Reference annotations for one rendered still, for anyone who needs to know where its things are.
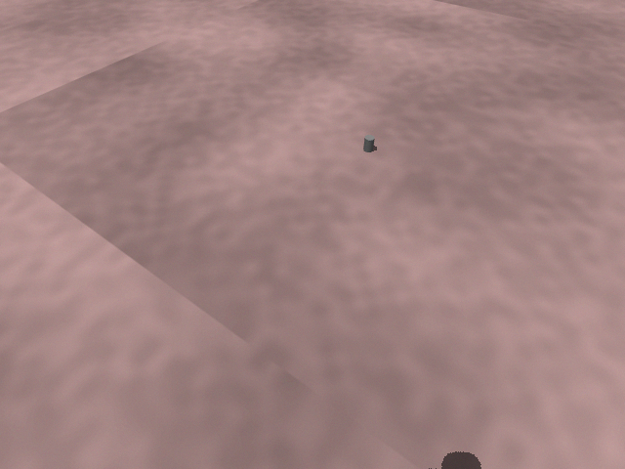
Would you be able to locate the tin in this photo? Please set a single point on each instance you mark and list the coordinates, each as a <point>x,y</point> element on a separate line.
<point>368,143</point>

